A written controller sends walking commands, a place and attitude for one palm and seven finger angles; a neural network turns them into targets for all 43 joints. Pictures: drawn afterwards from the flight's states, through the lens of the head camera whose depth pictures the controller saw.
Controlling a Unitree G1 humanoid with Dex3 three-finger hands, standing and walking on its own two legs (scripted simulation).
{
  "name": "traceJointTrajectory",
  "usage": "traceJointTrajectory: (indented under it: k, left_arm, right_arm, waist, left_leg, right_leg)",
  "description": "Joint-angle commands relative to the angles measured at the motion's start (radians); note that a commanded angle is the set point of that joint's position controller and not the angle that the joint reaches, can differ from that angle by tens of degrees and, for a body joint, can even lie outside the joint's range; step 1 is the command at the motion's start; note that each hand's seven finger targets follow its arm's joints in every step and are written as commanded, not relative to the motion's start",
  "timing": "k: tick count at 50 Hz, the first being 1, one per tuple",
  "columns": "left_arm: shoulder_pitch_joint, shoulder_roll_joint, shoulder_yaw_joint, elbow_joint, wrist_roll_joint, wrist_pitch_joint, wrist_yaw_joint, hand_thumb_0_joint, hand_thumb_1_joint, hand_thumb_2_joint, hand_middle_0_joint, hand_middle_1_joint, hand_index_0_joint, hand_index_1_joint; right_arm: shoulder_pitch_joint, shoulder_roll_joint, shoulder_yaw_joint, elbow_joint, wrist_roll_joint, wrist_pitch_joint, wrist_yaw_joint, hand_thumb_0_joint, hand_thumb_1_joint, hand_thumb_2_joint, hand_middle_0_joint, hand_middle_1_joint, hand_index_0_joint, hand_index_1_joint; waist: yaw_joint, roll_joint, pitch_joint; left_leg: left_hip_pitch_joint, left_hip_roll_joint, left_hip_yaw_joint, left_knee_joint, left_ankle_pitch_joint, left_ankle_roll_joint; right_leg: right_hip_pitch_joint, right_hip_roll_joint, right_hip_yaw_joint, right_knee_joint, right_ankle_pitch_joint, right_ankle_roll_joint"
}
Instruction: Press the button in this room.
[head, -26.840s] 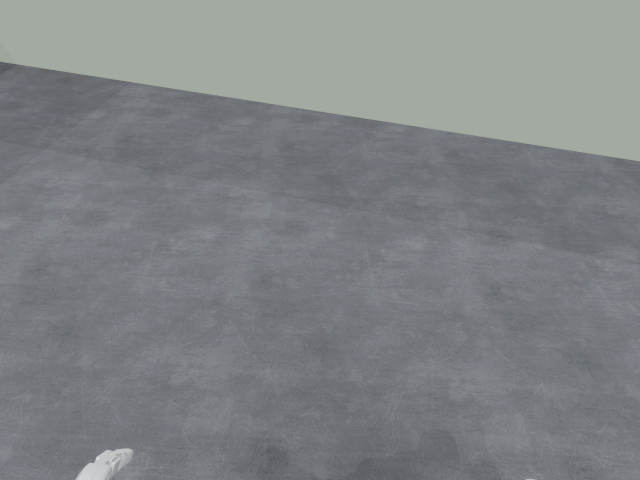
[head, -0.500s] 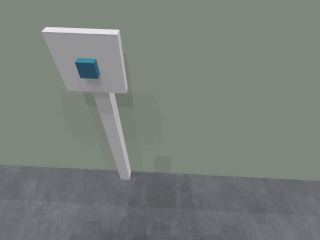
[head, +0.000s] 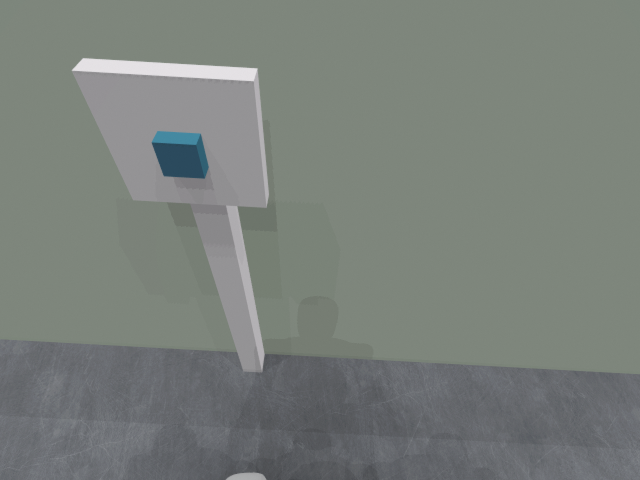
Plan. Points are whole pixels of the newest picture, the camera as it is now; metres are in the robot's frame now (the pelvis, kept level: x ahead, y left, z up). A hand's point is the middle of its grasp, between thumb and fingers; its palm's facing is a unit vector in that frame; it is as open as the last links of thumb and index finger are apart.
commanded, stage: come to a stop and stand still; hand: left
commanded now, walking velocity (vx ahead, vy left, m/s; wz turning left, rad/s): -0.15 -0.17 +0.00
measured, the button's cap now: (182, 153) +0.47 +0.23 +0.14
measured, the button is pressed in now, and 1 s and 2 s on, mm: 0 0 0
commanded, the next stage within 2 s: look again from close up in 1.38 s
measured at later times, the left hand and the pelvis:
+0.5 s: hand out of the picture +0.00 +0.14 -0.16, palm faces +0.05 -0.98 -0.20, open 7.3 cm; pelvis -0.01 -0.03 +0.01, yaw +0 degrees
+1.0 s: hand out of the picture +0.00 +0.22 -0.15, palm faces +0.04 -0.96 -0.27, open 7.4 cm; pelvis -0.05 +0.00 +0.01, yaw +0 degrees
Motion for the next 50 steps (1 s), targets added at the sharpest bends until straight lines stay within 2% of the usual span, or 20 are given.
traceJointTrajectory:
  k: [1,5,8,9,10,11,12,15,19,22,24,27,32,33,34,36,38,42,48,50]
  left_arm:
    - [0.078,0.056,0.002,-0.035,0.003,-0.001,0.005,0.000,0.900,0.900,-0.200,-0.300,-0.200,-0.300]
    - [0.079,0.065,0.005,-0.041,-0.001,0.008,-0.007,0.000,0.900,0.900,-0.200,-0.300,-0.200,-0.300]
    - [0.101,0.060,0.009,-0.054,0.010,0.002,-0.008,0.000,0.900,0.900,-0.200,-0.300,-0.200,-0.300]
    - [0.103,0.072,0.010,-0.060,0.016,-0.005,-0.005,0.000,0.900,0.900,-0.200,-0.300,-0.200,-0.300]
    - [0.082,0.115,0.014,-0.072,0.021,-0.011,-0.001,0.000,0.900,0.900,-0.200,-0.300,-0.200,-0.300]
    - [0.043,0.149,0.010,-0.083,0.016,-0.018,0.000,0.000,0.900,0.900,-0.200,-0.300,-0.200,-0.300]
    - [0.018,0.148,0.008,-0.095,0.015,-0.027,0.002,0.000,0.900,0.900,-0.200,-0.300,-0.200,-0.300]
    - [-0.007,0.113,-0.003,-0.096,0.015,-0.037,0.006,0.000,0.900,0.900,-0.200,-0.300,-0.200,-0.300]
    - [0.039,0.123,0.002,-0.079,0.012,-0.046,0.007,0.000,0.900,0.900,-0.200,-0.300,-0.200,-0.300]
    - [0.026,0.106,-0.005,-0.062,-0.003,-0.044,0.005,0.000,0.900,0.900,-0.200,-0.300,-0.200,-0.300]
    - [0.035,0.080,-0.009,-0.060,-0.005,-0.043,0.005,0.000,0.900,0.900,-0.200,-0.300,-0.200,-0.300]
    - [0.021,0.100,-0.011,-0.030,-0.005,-0.037,-0.001,0.000,0.900,0.900,-0.200,-0.300,-0.200,-0.300]
    - [0.034,0.092,-0.021,-0.002,-0.005,-0.039,-0.007,0.000,0.900,0.900,-0.200,-0.300,-0.200,-0.300]
    - [0.008,0.282,-0.014,-0.096,0.023,-0.049,0.000,0.000,0.900,0.900,-0.200,-0.300,-0.200,-0.300]
    - [-0.004,0.234,0.013,-0.094,0.005,-0.055,0.006,0.000,0.900,0.900,-0.200,-0.300,-0.200,-0.300]
    - [-0.003,0.213,0.009,-0.103,0.004,-0.055,0.007,0.000,0.900,0.900,-0.200,-0.300,-0.200,-0.300]
    - [-0.014,0.201,0.010,-0.120,0.009,-0.046,0.008,0.000,0.900,0.900,-0.200,-0.300,-0.200,-0.300]
    - [-0.072,0.220,0.019,-0.138,0.006,-0.045,0.006,0.000,0.900,0.900,-0.200,-0.300,-0.200,-0.300]
    - [-0.077,0.245,0.017,-0.133,0.003,-0.039,-0.004,0.000,0.900,0.900,-0.200,-0.300,-0.200,-0.300]
    - [-0.081,0.255,0.015,-0.126,0.003,-0.039,-0.007,0.000,0.900,0.900,-0.200,-0.300,-0.200,-0.300]
  right_arm:
    - [0.054,-0.130,-0.015,-0.024,-0.001,-0.005,-0.017,0.000,-0.900,-0.900,0.200,0.300,0.200,0.300]
    - [0.015,-0.139,-0.031,-0.048,0.002,0.015,-0.024,0.000,-0.900,-0.900,0.200,0.300,0.200,0.300]
    - [-0.008,-0.140,-0.044,-0.063,0.004,0.027,-0.022,0.000,-0.900,-0.900,0.200,0.300,0.200,0.300]
    - [-0.014,-0.119,-0.040,-0.069,0.008,0.029,-0.018,0.000,-0.900,-0.900,0.200,0.300,0.200,0.300]
    - [-0.018,-0.069,-0.033,-0.078,0.014,0.035,-0.011,0.000,-0.900,-0.900,0.200,0.300,0.200,0.300]
    - [-0.027,-0.028,-0.022,-0.088,0.015,0.043,-0.002,0.000,-0.900,-0.900,0.200,0.300,0.200,0.300]
    - [-0.053,-0.027,-0.019,-0.086,0.008,0.049,0.000,0.000,-0.900,-0.900,0.200,0.300,0.200,0.300]
    - [-0.030,-0.016,-0.014,-0.047,0.009,0.048,0.002,0.000,-0.900,-0.900,0.200,0.300,0.200,0.300]
    - [-0.023,-0.007,-0.002,-0.025,0.016,0.030,-0.001,0.000,-0.900,-0.900,0.200,0.300,0.200,0.300]
    - [0.039,-0.021,0.006,0.012,0.015,0.013,-0.012,0.000,-0.900,-0.900,0.200,0.300,0.200,0.300]
    - [0.035,-0.051,0.007,0.023,0.010,0.005,-0.020,0.000,-0.900,-0.900,0.200,0.300,0.200,0.300]
    - [0.026,-0.031,0.020,0.042,0.010,0.006,-0.021,0.000,-0.900,-0.900,0.200,0.300,0.200,0.300]
    - [0.055,-0.034,0.028,0.055,0.009,0.006,-0.020,0.000,-0.900,-0.900,0.200,0.300,0.200,0.300]
    - [-0.002,-0.204,-0.004,-0.079,0.010,0.012,-0.015,0.000,-0.900,-0.900,0.200,0.300,0.200,0.300]
    - [0.035,-0.163,-0.013,-0.088,0.001,-0.002,-0.021,0.000,-0.900,-0.900,0.200,0.300,0.200,0.300]
    - [0.062,-0.133,-0.012,-0.070,0.002,0.000,-0.026,0.000,-0.900,-0.900,0.200,0.300,0.200,0.300]
    - [0.067,-0.124,-0.015,-0.081,0.001,0.010,-0.018,0.000,-0.900,-0.900,0.200,0.300,0.200,0.300]
    - [0.064,-0.148,-0.024,-0.072,0.000,0.010,-0.009,0.000,-0.900,-0.900,0.200,0.300,0.200,0.300]
    - [0.021,-0.206,-0.018,-0.074,-0.002,-0.005,-0.003,0.000,-0.900,-0.900,0.200,0.300,0.200,0.300]
    - [0.005,-0.221,-0.017,-0.077,-0.002,-0.007,-0.001,0.000,-0.900,-0.900,0.200,0.300,0.200,0.300]
  waist:
    - [-0.004,0.306,-0.038]
    - [-0.005,0.211,-0.136]
    - [0.012,0.103,-0.145]
    - [0.014,0.030,-0.125]
    - [0.001,-0.108,-0.113]
    - [-0.011,-0.171,-0.071]
    - [-0.001,-0.216,-0.041]
    - [-0.021,-0.147,-0.039]
    - [0.000,-0.087,-0.070]
    - [-0.021,-0.008,-0.079]
    - [0.000,0.067,-0.083]
    - [0.003,0.136,-0.042]
    - [-0.001,0.051,-0.003]
    - [-0.043,0.043,0.119]
    - [-0.028,0.054,-0.097]
    - [-0.028,-0.028,-0.169]
    - [-0.026,-0.107,-0.125]
    - [-0.040,-0.024,0.016]
    - [-0.008,0.115,0.022]
    - [-0.004,0.090,0.003]
  left_leg:
    - [0.126,0.243,-0.283,-0.322,0.451,0.165]
    - [0.204,0.251,-0.207,-0.243,0.565,0.192]
    - [0.121,0.207,-0.155,-0.177,0.437,0.145]
    - [0.077,0.148,-0.110,-0.128,0.296,0.099]
    - [0.022,0.058,-0.035,-0.067,0.075,0.041]
    - [-0.006,-0.010,-0.001,-0.029,-0.101,0.007]
    - [-0.014,-0.012,-0.027,0.055,-0.182,0.005]
    - [-0.030,-0.014,-0.044,0.161,-0.158,0.003]
    - [0.010,-0.018,-0.020,-0.018,-0.132,-0.008]
    - [0.191,0.027,-0.068,-0.238,0.160,0.011]
    - [0.225,0.091,-0.105,-0.205,0.357,0.041]
    - [0.167,0.077,-0.106,-0.249,0.225,0.035]
    - [0.140,0.057,-0.098,-0.280,0.081,0.027]
    - [0.090,0.015,-0.102,-0.133,0.205,0.029]
    - [0.117,0.036,-0.085,-0.119,0.078,0.039]
    - [0.089,0.002,-0.073,-0.075,0.026,0.037]
    - [0.057,-0.004,-0.062,-0.043,-0.047,0.035]
    - [0.106,0.021,-0.089,-0.110,0.018,0.049]
    - [0.010,0.065,-0.186,-0.272,-0.062,0.069]
    - [0.000,0.069,-0.198,-0.298,-0.106,0.069]
  right_leg:
    - [-0.138,0.018,0.031,0.133,-0.089,-0.028]
    - [-0.148,0.028,0.038,0.090,-0.030,-0.022]
    - [-0.054,0.045,0.037,-0.099,0.171,-0.027]
    - [-0.041,0.014,0.098,-0.207,0.283,-0.035]
    - [-0.049,-0.095,0.223,-0.279,0.346,-0.063]
    - [-0.095,-0.190,0.290,-0.330,0.373,-0.116]
    - [-0.131,-0.201,0.295,-0.351,0.426,-0.150]
    - [-0.068,-0.146,0.223,-0.312,0.650,-0.165]
    - [0.064,-0.118,0.178,-0.247,0.835,-0.165]
    - [0.005,-0.067,0.149,-0.214,0.708,-0.101]
    - [-0.022,-0.028,0.130,-0.243,0.579,-0.049]
    - [0.014,-0.029,0.133,-0.285,0.453,-0.055]
    - [0.005,-0.034,0.151,-0.357,0.311,-0.067]
    - [-0.074,-0.038,0.152,-0.305,0.613,-0.040]
    - [0.007,-0.105,0.204,-0.263,0.539,-0.062]
    - [0.077,-0.125,0.218,-0.299,0.520,-0.094]
    - [0.032,-0.132,0.231,-0.343,0.362,-0.112]
    - [-0.157,-0.097,0.204,-0.378,0.090,-0.124]
    - [-0.061,-0.023,0.131,-0.297,0.150,-0.083]
    - [-0.035,-0.024,0.126,-0.294,0.155,-0.079]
